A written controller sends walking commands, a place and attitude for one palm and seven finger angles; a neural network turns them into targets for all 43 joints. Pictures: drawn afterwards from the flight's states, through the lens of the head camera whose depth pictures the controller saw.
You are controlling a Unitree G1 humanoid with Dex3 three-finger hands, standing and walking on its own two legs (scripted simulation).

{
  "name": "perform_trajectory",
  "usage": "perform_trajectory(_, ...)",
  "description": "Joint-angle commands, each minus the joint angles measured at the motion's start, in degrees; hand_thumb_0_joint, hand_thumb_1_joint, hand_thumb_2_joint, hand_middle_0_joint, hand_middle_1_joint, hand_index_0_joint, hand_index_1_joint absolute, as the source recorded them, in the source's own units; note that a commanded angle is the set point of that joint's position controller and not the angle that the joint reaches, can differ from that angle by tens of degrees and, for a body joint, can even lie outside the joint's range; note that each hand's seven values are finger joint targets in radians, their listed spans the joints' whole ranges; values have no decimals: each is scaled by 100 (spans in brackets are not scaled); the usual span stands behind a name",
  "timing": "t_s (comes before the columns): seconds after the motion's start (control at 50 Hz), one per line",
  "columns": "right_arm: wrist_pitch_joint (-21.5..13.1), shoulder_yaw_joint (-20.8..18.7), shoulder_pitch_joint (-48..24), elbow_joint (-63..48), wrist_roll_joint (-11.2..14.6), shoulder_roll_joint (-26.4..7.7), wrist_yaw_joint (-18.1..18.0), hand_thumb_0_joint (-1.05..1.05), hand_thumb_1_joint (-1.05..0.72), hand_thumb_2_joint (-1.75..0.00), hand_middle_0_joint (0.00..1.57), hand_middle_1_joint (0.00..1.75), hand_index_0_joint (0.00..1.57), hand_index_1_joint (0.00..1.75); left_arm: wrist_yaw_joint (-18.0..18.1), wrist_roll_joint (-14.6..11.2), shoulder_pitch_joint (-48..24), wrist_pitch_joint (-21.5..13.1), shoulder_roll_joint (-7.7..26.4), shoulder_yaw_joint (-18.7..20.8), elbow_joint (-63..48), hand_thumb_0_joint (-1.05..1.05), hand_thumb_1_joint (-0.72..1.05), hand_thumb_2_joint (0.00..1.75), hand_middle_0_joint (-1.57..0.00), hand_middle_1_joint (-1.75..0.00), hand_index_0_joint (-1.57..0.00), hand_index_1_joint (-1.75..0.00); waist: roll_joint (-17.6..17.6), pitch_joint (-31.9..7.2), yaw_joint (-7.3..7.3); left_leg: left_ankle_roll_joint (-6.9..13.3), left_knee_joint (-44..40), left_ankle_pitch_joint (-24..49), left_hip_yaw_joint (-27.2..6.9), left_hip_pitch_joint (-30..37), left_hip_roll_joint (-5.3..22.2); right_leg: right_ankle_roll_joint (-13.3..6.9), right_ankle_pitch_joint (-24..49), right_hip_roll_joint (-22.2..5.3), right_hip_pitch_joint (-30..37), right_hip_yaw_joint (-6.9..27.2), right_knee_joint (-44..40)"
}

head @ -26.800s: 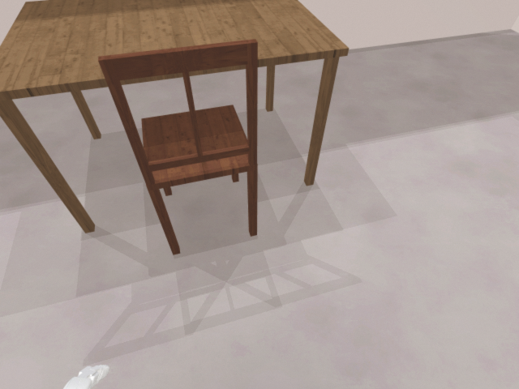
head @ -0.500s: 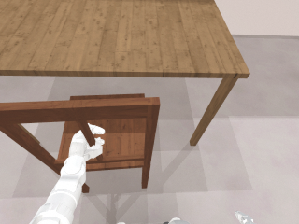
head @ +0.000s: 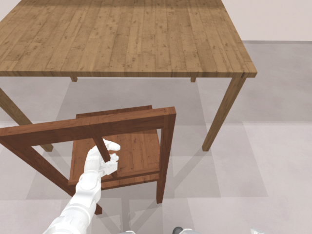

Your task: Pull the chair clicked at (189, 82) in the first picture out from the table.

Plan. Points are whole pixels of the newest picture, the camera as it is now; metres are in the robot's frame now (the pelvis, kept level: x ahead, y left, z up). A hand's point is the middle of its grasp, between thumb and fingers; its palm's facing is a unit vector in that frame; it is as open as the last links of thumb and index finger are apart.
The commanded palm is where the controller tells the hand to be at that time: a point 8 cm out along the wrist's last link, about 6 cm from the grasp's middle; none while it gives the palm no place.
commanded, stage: step backward, pulling the chair out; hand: left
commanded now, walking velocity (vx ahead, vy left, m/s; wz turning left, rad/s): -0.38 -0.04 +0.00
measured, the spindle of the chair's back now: (107, 158) +0.34 +0.16 -0.07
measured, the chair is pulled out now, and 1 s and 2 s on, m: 0.15 0.24 0.47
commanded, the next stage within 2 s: none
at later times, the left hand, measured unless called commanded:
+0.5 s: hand (115, 175) +0.28 +0.12 -0.06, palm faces +0.10 -0.98 -0.18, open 4.9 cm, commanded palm +0.26 +0.18 -0.06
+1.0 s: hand (112, 195) +0.23 +0.13 -0.06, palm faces +0.05 -0.98 -0.18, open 4.9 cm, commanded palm +0.20 +0.18 -0.06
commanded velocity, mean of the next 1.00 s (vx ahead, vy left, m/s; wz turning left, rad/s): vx -0.38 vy -0.02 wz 0.02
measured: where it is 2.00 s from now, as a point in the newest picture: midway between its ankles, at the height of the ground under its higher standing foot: outside the picture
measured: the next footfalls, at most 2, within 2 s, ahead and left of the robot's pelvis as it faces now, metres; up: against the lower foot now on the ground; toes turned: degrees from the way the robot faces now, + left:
left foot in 0.60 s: -0.05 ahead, +0.16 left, +0.00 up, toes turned +2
right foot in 1.26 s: -0.11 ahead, -0.13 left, +0.00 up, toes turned -4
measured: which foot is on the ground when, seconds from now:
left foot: down 0.00-0.36, up 0.38-0.58, down 0.60-1.00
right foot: down 0.00-1.00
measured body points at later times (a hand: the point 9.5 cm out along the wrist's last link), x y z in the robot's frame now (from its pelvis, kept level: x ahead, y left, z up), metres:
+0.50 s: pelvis -0.04 -0.02 +0.00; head +0.02 -0.03 +0.45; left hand +0.27 +0.17 -0.05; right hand +0.06 -0.29 -0.13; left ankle -0.04 +0.12 -0.69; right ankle +0.05 -0.13 -0.73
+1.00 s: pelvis -0.10 +0.00 -0.01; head -0.04 -0.02 +0.44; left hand +0.22 +0.18 -0.05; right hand +0.01 -0.24 -0.15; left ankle -0.13 +0.14 -0.71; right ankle +0.02 -0.12 -0.73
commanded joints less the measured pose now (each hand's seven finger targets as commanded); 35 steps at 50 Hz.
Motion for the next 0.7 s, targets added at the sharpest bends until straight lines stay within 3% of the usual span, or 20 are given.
perform_trajectory(0.0,-232,-130,-172,-771,-2,-678,-68,0,-90,-90,20,30,20,30,72,166,-1313,-217,886,3,-994,0,90,90,-50,-145,-50,-145,683,-1353,139,240,-1481,-1252,-1239,-167,1275,-81,-1393,-245,918,358,520)
perform_trajectory(0.02,-240,-131,-212,-801,-34,-678,-75,0,-90,-90,20,30,20,30,62,167,-1384,-215,820,-29,-1080,0,90,90,-50,-145,-50,-145,917,-1315,161,311,-1556,-1147,-1429,-335,1435,-119,-1273,-171,971,318,929)
perform_trajectory(0.04,-239,-152,-211,-784,-66,-654,-81,0,-90,-90,20,30,20,30,54,161,-1392,-207,838,26,-1097,0,90,90,-50,-145,-50,-145,865,-1356,184,366,-1438,-698,-1476,-254,1540,-139,-1110,-163,956,342,1119)
perform_trajectory(0.1,-259,-188,-43,-715,-142,-624,-49,0,-90,-90,20,30,20,30,-4,175,-1306,-160,814,24,-1145,0,90,90,-50,-145,-50,-145,355,-1692,101,302,-811,901,-1220,419,1500,-108,-136,-196,1050,417,834)
perform_trajectory(0.16,-310,-206,-201,-663,-219,-633,12,0,-90,-90,20,30,20,30,-56,260,-1384,-167,783,26,-1232,0,90,90,-50,-145,-50,-145,818,-1346,144,252,-924,431,-1298,23,1589,-171,-630,-241,966,457,967)
perform_trajectory(0.2,-312,-256,-187,-639,-218,-662,5,0,-90,-90,20,30,20,30,-26,249,-1226,-128,889,206,-1219,0,90,90,-50,-145,-50,-145,839,-1359,158,294,-975,-125,-1308,-224,1665,-180,-932,-135,1102,380,1033)
perform_trajectory(0.24,-358,-237,-188,-674,-191,-605,11,0,-90,-90,20,30,20,30,-46,207,-1097,-149,880,193,-1351,0,90,90,-50,-145,-50,-145,548,-1517,170,247,-691,-416,-1109,-336,1470,-205,-594,-276,1326,550,785)
perform_trajectory(0.28,-391,-280,-152,-680,-187,-593,-17,0,-90,-90,20,30,20,30,-21,203,-934,-168,1137,369,-1355,0,90,90,-50,-145,-50,-145,-96,-1532,140,5,-167,-1174,-765,-401,981,-389,-751,-734,1112,1249,164)
perform_trajectory(0.32,-412,-304,-36,-585,-154,-509,23,0,-90,-90,20,30,20,30,51,213,-980,-196,1225,360,-1335,0,90,90,-50,-145,-50,-145,-767,-1670,68,-312,925,-1714,-374,122,320,-748,-1360,-1621,493,2273,-1035)
perform_trajectory(0.34,-407,-313,-115,-519,-169,-508,50,0,-90,-90,20,30,20,30,92,233,-1030,-155,1300,415,-1221,0,90,90,-50,-145,-50,-145,-935,-1762,139,-379,1645,-1734,-410,199,165,-905,-1309,-1972,548,2471,-1352)
perform_trajectory(0.38,-442,-263,-252,-504,-201,-503,71,0,-90,-90,20,30,20,30,103,286,-1029,-37,1283,451,-1132,0,90,90,-50,-145,-50,-145,-918,-1736,190,-394,2319,-2006,-710,-211,48,-1106,-63,-2173,956,2432,-1250)
perform_trajectory(0.4,-451,-222,-247,-461,-172,-484,94,0,-90,-90,20,30,20,30,98,292,-1040,23,1275,490,-1082,0,90,90,-50,-145,-50,-145,-1007,-1794,175,-380,2249,-1985,-841,-256,142,-1096,532,-2182,1213,2150,-988)
perform_trajectory(0.44,-451,-145,-271,-406,-161,-473,94,0,-90,-90,20,30,20,30,71,303,-1250,41,1161,425,-1165,0,90,90,-50,-145,-50,-145,-895,-1902,90,-386,1774,-1793,-792,-7,156,-838,1219,-1892,1444,1479,-659)
perform_trajectory(0.52,-404,-138,-59,-291,-154,-562,31,0,-90,-90,20,30,20,30,36,275,-1150,143,948,233,-1112,0,90,90,-50,-145,-50,-145,-786,-1745,42,-391,-90,-1121,-425,459,179,-468,1398,-1525,1603,992,-525)
perform_trajectory(0.54,-384,-164,16,-291,-158,-595,3,0,-90,-90,20,30,20,30,21,262,-1218,164,897,149,-1198,0,90,90,-50,-145,-50,-145,-777,-1815,0,-364,-672,-545,-378,619,299,-341,1430,-1383,1700,827,-290)
perform_trajectory(0.58,-310,-291,-121,-507,-173,-787,-64,0,-90,-90,20,30,20,30,-13,239,-1178,204,716,10,-1422,0,90,90,-50,-145,-50,-145,77,-1709,82,-86,-990,1066,-1006,700,1050,-6,1439,-629,1522,309,343)
perform_trajectory(0.6,-241,-301,-45,-611,-169,-693,-43,0,-90,-90,20,30,20,30,-41,243,-1126,212,573,-66,-1571,0,90,90,-50,-145,-50,-145,198,-1869,102,-38,-768,1743,-888,824,1230,48,1544,-446,1548,187,532)
perform_trajectory(0.62,-193,-346,4,-681,-122,-675,3,0,-90,-90,20,30,20,30,-108,241,-1054,209,408,-199,-1673,0,90,90,-50,-145,-50,-145,-164,-2101,108,-102,-630,1835,-678,982,1258,45,1519,-412,1689,207,454)
perform_trajectory(0.64,-178,-292,-167,-813,-207,-574,18,0,-90,-90,20,30,20,30,-150,281,-1312,143,422,-242,-2135,0,90,90,-50,-145,-50,-145,551,-2113,36,-167,-743,1897,-598,914,1228,21,1748,-508,1679,126,763)
perform_trajectory(0.68,-142,-303,-300,-867,-272,-577,13,0,-90,-90,20,30,20,30,-173,304,-1145,156,451,-175,-2238,0,90,90,-50,-145,-50,-145,1165,-1928,68,-118,-832,2189,-725,630,1444,12,1125,-365,1541,18,1251)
